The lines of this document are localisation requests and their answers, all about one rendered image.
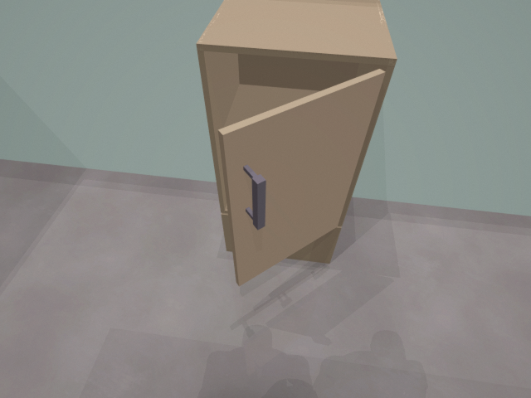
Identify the cupboard door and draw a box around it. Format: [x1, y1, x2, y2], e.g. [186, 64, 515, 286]
[218, 69, 386, 286]

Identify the handle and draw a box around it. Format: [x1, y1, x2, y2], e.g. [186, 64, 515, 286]
[243, 165, 266, 230]

